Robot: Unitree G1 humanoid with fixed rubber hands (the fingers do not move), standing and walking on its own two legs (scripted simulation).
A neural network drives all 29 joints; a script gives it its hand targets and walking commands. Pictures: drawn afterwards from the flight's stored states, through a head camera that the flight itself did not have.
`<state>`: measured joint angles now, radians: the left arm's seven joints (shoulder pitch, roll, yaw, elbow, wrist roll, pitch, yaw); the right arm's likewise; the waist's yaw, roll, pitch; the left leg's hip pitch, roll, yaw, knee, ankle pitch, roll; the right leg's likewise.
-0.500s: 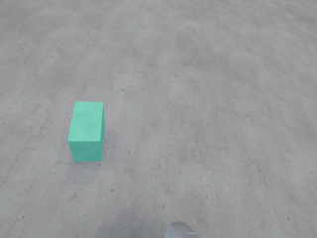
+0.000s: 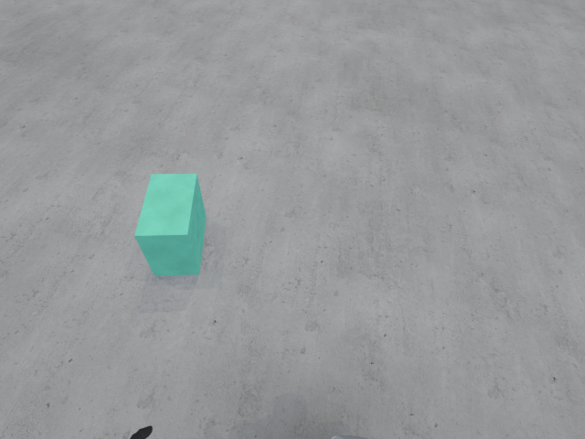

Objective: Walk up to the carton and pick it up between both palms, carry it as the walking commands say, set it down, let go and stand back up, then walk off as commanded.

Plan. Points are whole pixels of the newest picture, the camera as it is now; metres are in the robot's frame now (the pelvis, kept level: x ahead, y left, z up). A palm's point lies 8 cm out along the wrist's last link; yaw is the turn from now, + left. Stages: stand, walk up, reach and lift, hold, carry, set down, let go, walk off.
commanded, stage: stand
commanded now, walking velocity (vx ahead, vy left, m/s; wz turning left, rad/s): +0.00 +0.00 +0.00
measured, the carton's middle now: (175, 224) +0.94 +0.39 -0.62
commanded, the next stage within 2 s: none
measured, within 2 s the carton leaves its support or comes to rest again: neither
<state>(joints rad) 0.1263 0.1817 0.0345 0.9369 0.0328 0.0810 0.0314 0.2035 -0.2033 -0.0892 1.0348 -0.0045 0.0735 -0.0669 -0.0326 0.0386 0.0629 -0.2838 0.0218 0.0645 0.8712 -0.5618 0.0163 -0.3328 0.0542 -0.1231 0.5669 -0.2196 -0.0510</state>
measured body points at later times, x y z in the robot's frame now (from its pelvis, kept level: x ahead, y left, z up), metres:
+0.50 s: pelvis -0.06 -0.05 +0.02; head -0.06 -0.05 +0.47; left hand -0.04 +0.18 -0.14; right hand -0.06 -0.27 -0.14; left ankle -0.06 +0.05 -0.72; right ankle -0.10 -0.19 -0.72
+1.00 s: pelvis -0.06 -0.09 +0.02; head -0.06 -0.10 +0.47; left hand -0.08 +0.11 -0.14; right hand -0.10 -0.29 -0.14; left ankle -0.06 +0.05 -0.72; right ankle -0.10 -0.19 -0.72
